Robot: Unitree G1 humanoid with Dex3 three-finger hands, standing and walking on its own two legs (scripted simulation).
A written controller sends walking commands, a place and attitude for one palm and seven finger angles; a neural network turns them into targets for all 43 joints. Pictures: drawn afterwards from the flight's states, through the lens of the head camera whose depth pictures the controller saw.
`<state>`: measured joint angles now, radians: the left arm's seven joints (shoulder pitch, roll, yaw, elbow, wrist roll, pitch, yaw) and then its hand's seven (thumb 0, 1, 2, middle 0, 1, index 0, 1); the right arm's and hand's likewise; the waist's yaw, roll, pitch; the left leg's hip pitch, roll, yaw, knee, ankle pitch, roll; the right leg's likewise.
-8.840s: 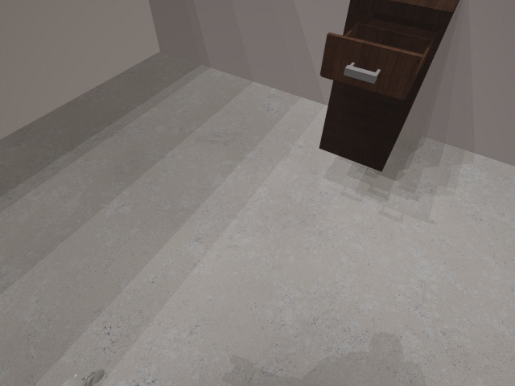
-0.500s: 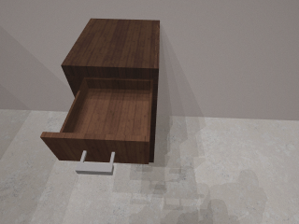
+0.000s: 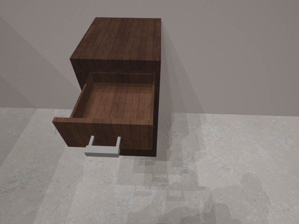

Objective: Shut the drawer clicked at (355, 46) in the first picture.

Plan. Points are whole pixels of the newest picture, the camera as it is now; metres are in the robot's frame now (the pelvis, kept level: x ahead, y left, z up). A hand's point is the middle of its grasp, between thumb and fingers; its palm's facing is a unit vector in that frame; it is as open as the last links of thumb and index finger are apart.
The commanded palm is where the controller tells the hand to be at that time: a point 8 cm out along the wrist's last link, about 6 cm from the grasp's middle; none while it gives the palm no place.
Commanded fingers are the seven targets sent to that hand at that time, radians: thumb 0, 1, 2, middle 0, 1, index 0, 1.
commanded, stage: come to a stop and stand still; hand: left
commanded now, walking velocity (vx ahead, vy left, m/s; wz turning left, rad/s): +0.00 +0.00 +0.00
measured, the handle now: (104, 145) +0.38 +0.19 -0.07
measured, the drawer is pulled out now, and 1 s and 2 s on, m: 0.30 0.30 0.30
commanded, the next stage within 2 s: look again from close up in 0.08 s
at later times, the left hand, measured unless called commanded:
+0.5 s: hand out of the picture +0.02 +0.15 -0.17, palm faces +0.01 -0.98 -0.19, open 7.3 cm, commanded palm none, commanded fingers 0.00 0.90 0.90 -0.20 -0.30 -0.20 -0.30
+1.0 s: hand out of the picture +0.04 +0.14 -0.18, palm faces +0.05 -0.98 -0.18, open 7.4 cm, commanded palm none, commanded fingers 0.00 0.90 0.90 -0.20 -0.30 -0.20 -0.30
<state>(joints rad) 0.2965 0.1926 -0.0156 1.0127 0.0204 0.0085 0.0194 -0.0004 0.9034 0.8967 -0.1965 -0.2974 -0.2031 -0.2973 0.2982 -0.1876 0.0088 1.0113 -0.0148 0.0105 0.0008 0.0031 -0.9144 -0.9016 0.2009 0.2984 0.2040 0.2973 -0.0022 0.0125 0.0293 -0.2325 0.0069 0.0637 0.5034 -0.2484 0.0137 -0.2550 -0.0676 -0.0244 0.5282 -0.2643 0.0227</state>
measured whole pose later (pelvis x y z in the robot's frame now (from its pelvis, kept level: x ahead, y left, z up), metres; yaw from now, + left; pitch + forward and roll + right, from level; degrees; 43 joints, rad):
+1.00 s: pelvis +0.05 -0.03 +0.00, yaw +1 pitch -1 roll +0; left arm 0.31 0.15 0.00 1.10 0.02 -0.01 0.01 0.00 0.90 0.90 -0.20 -0.30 -0.20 -0.30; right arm 0.31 -0.16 0.01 1.13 -0.02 0.00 -0.01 0.00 -0.91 -0.90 0.20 0.30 0.20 0.30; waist 0.01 0.00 0.03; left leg -0.17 0.05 0.03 0.52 -0.33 -0.02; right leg -0.18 -0.03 -0.06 0.53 -0.34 -0.01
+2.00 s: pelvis +0.00 +0.01 +0.00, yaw +2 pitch -1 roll +0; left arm 0.36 0.18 -0.02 1.05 0.02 0.00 0.02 0.00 0.90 0.90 -0.20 -0.30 -0.20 -0.30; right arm 0.30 -0.19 0.00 1.04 -0.01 0.01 0.00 0.00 -0.92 -0.90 0.20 0.30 0.20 0.30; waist 0.00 0.02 0.03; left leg -0.28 -0.02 0.05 0.46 -0.17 0.04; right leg -0.23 -0.04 -0.01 0.49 -0.27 0.02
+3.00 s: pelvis +0.07 -0.03 +0.00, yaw +2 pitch -1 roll +1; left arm 0.38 0.13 0.00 1.12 0.02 -0.03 0.02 0.00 0.90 0.90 -0.20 -0.30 -0.20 -0.30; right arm 0.34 -0.14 0.01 1.14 -0.01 -0.02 -0.02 0.00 -0.91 -0.90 0.20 0.30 0.20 0.30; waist 0.01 0.00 0.02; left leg -0.21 0.01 0.04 0.53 -0.31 0.00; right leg -0.16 -0.01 -0.02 0.55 -0.38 -0.01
